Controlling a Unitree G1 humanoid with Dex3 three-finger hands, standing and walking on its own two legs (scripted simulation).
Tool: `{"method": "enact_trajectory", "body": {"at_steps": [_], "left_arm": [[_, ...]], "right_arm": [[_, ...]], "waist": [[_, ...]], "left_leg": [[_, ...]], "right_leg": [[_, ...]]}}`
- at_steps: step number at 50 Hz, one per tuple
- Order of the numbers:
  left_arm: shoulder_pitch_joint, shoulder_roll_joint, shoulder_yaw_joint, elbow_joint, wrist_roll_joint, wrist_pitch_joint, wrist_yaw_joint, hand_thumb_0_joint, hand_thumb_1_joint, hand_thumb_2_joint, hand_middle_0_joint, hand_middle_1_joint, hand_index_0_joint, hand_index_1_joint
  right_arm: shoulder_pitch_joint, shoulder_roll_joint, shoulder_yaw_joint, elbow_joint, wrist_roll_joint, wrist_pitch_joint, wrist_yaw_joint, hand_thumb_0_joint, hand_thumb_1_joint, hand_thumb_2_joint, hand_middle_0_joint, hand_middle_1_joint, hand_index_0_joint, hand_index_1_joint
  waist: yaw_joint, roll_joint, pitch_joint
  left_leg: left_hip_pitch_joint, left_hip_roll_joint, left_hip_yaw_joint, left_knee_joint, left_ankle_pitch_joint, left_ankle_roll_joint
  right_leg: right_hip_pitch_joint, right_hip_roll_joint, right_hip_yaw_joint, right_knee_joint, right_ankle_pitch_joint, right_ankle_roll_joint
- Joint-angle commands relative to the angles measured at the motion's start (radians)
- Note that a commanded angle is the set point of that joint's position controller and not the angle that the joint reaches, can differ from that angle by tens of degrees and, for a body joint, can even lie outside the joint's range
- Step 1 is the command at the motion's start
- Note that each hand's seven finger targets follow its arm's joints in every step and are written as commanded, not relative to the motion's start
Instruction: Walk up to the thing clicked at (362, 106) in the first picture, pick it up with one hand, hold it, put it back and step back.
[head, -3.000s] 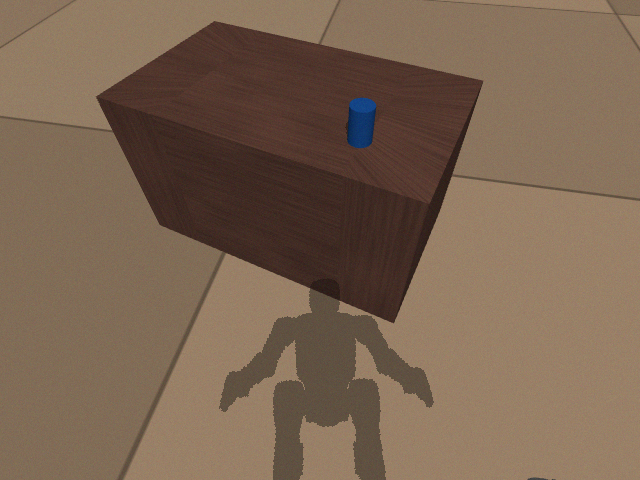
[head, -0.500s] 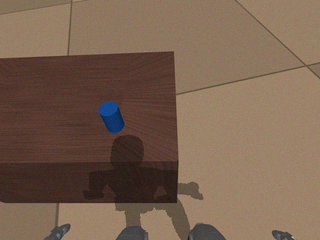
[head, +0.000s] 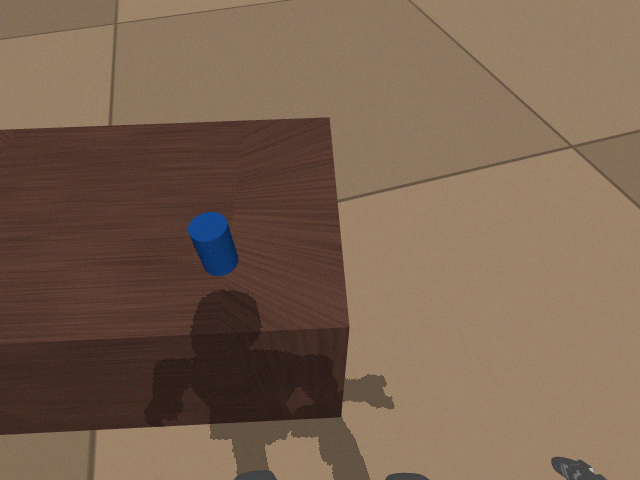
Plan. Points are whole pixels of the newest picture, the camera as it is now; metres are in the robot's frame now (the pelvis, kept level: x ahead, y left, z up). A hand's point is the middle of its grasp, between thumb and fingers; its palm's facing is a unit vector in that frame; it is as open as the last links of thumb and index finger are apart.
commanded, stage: walk up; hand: left
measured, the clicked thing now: (214, 244) +0.51 +0.21 -0.10
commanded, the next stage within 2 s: stand in 1.00 s
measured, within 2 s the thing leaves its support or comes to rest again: neither
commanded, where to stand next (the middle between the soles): +0.06 -0.02 m, yaw +2 degrees
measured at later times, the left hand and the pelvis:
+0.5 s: hand out of the picture +0.10 +0.25 -0.13, palm faces +0.01 -0.95 -0.32, open 7.4 cm; pelvis +0.01 +0.00 +0.02, yaw +1 degrees
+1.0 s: hand out of the picture +0.10 +0.26 -0.13, palm faces +0.03 -0.95 -0.31, open 7.4 cm; pelvis +0.02 +0.01 +0.03, yaw +1 degrees
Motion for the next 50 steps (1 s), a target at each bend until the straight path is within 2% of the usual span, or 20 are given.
{"method": "enact_trajectory", "body": {"at_steps": [1, 2, 4, 6, 9, 12, 14, 17, 20, 24, 26, 38, 48, 49, 50], "left_arm": [[-0.062, 0.236, 0.045, -0.055, 0.006, -0.039, 0.016, 0.000, 0.900, 0.900, -0.200, -0.300, -0.200, -0.300], [-0.096, 0.243, 0.045, -0.059, 0.005, -0.040, 0.016, 0.000, 0.900, 0.900, -0.200, -0.300, -0.200, -0.300], [-0.134, 0.236, 0.043, -0.058, -0.002, -0.035, 0.015, 0.000, 0.900, 0.900, -0.200, -0.300, -0.200, -0.300], [-0.125, 0.213, 0.036, -0.041, -0.009, -0.030, 0.013, 0.000, 0.900, 0.900, -0.200, -0.300, -0.200, -0.300], [-0.113, 0.205, 0.035, -0.013, -0.009, -0.027, 0.012, 0.000, 0.900, 0.900, -0.200, -0.300, -0.200, -0.300], [-0.143, 0.206, 0.036, 0.001, -0.009, -0.026, 0.010, 0.000, 0.900, 0.900, -0.200, -0.300, -0.200, -0.300], [-0.149, 0.197, 0.033, 0.009, -0.010, -0.022, 0.009, 0.000, 0.900, 0.900, -0.200, -0.300, -0.200, -0.300], [-0.154, 0.188, 0.031, 0.026, -0.009, -0.021, 0.007, 0.000, 0.900, 0.900, -0.200, -0.300, -0.200, -0.300], [-0.161, 0.186, 0.032, 0.038, -0.009, -0.022, 0.008, 0.000, 0.900, 0.900, -0.200, -0.300, -0.200, -0.300], [-0.168, 0.188, 0.032, 0.049, -0.008, -0.025, 0.011, 0.000, 0.900, 0.900, -0.200, -0.300, -0.200, -0.300], [-0.183, 0.188, 0.031, 0.051, -0.007, -0.023, 0.012, 0.000, 0.900, 0.900, -0.200, -0.300, -0.200, -0.300], [-0.164, 0.181, 0.029, 0.080, -0.006, -0.022, 0.016, 0.000, 0.900, 0.900, -0.200, -0.300, -0.200, -0.300], [-0.164, 0.176, 0.030, 0.092, -0.002, -0.019, 0.017, 0.000, 0.900, 0.900, -0.200, -0.300, -0.200, -0.300], [-0.164, 0.175, 0.031, 0.091, -0.003, -0.019, 0.018, 0.000, 0.900, 0.900, -0.200, -0.300, -0.200, -0.300], [-0.144, 0.176, 0.022, 0.088, -0.004, -0.030, 0.021, 0.000, 0.900, 0.900, -0.200, -0.300, -0.200, -0.300]], "right_arm": [[-0.062, -0.198, -0.032, -0.041, 0.003, -0.027, -0.002, 0.000, -0.900, -0.900, 0.200, 0.300, 0.200, 0.300], [-0.053, -0.189, -0.026, -0.029, 0.002, -0.026, -0.001, 0.000, -0.900, -0.900, 0.200, 0.300, 0.200, 0.300], [-0.027, -0.193, -0.026, 0.006, 0.000, -0.029, -0.001, 0.000, -0.900, -0.900, 0.200, 0.300, 0.200, 0.300], [-0.049, -0.204, -0.024, 0.023, -0.003, -0.031, 0.001, 0.000, -0.900, -0.900, 0.200, 0.300, 0.200, 0.300], [-0.076, -0.200, -0.017, 0.039, -0.004, -0.033, 0.001, 0.000, -0.900, -0.900, 0.200, 0.300, 0.200, 0.300], [-0.074, -0.184, -0.012, 0.057, -0.004, -0.037, -0.001, 0.000, -0.900, -0.900, 0.200, 0.300, 0.200, 0.300], [-0.088, -0.187, -0.012, 0.066, -0.006, -0.035, 0.000, 0.000, -0.900, -0.900, 0.200, 0.300, 0.200, 0.300], [-0.094, -0.186, -0.013, 0.079, -0.008, -0.037, -0.001, 0.000, -0.900, -0.900, 0.200, 0.300, 0.200, 0.300], [-0.094, -0.177, -0.011, 0.088, -0.006, -0.037, -0.002, 0.000, -0.900, -0.900, 0.200, 0.300, 0.200, 0.300], [-0.093, -0.170, -0.010, 0.094, -0.003, -0.036, -0.005, 0.000, -0.900, -0.900, 0.200, 0.300, 0.200, 0.300], [-0.090, -0.171, -0.014, 0.102, -0.004, -0.033, -0.006, 0.000, -0.900, -0.900, 0.200, 0.300, 0.200, 0.300], [-0.118, -0.165, -0.019, 0.114, -0.004, -0.025, -0.007, 0.000, -0.900, -0.900, 0.200, 0.300, 0.200, 0.300], [-0.132, -0.159, -0.020, 0.121, -0.005, -0.025, -0.008, 0.000, -0.900, -0.900, 0.200, 0.300, 0.200, 0.300], [-0.134, -0.159, -0.021, 0.120, -0.005, -0.024, -0.009, 0.000, -0.900, -0.900, 0.200, 0.300, 0.200, 0.300], [-0.167, -0.162, -0.018, 0.110, -0.009, -0.018, -0.005, 0.000, -0.900, -0.900, 0.200, 0.300, 0.200, 0.300]], "waist": [[0.009, -0.106, -0.091], [-0.009, -0.115, -0.083], [-0.025, -0.087, -0.071], [-0.006, -0.034, -0.068], [0.013, -0.023, -0.083], [0.005, -0.034, -0.087], [0.007, -0.013, -0.073], [0.007, 0.001, -0.090], [0.006, -0.010, -0.108], [0.001, -0.023, -0.143], [-0.007, -0.028, -0.138], [-0.006, -0.013, -0.146], [-0.006, -0.014, -0.143], [-0.006, -0.009, -0.141], [0.009, 0.026, -0.122]], "left_leg": [[0.053, 0.068, -0.088, -0.115, 0.074, 0.096], [0.075, 0.036, -0.054, -0.113, 0.074, 0.076], [0.114, 0.031, -0.052, -0.169, 0.064, 0.062], [0.110, 0.058, -0.093, -0.221, 0.045, 0.072], [0.082, 0.076, -0.112, -0.261, 0.037, 0.078], [0.088, 0.064, -0.094, -0.279, 0.083, 0.064], [0.091, 0.071, -0.106, -0.308, 0.042, 0.064], [0.098, 0.074, -0.107, -0.329, 0.038, 0.062], [0.110, 0.074, -0.101, -0.331, 0.101, 0.057], [0.167, 0.068, -0.071, -0.301, 0.233, 0.051], [0.163, 0.069, -0.071, -0.309, 0.233, 0.051], [0.218, 0.077, -0.068, -0.324, 0.291, 0.051], [0.205, 0.078, -0.072, -0.350, 0.302, 0.050], [0.204, 0.079, -0.072, -0.352, 0.304, 0.049], [0.222, 0.086, -0.080, -0.341, 0.343, 0.045]], "right_leg": [[-0.016, -0.086, 0.145, -0.256, 0.070, -0.095], [-0.034, -0.108, 0.163, -0.276, 0.088, -0.098], [-0.064, -0.111, 0.149, -0.278, 0.071, -0.093], [-0.046, -0.083, 0.113, -0.271, 0.046, -0.078], [0.030, -0.075, 0.100, -0.292, 0.056, -0.073], [0.055, -0.080, 0.098, -0.302, 0.102, -0.070], [0.050, -0.076, 0.087, -0.324, 0.076, -0.063], [0.077, -0.075, 0.079, -0.333, 0.103, -0.060], [0.108, -0.079, 0.075, -0.347, 0.150, -0.056], [0.126, -0.091, 0.067, -0.362, 0.244, -0.050], [0.130, -0.092, 0.063, -0.369, 0.246, -0.048], [0.141, -0.095, 0.043, -0.388, 0.293, -0.036], [0.171, -0.094, 0.033, -0.397, 0.310, -0.027], [0.171, -0.094, 0.030, -0.396, 0.301, -0.030], [0.155, -0.109, 0.050, -0.405, 0.348, -0.023]]}}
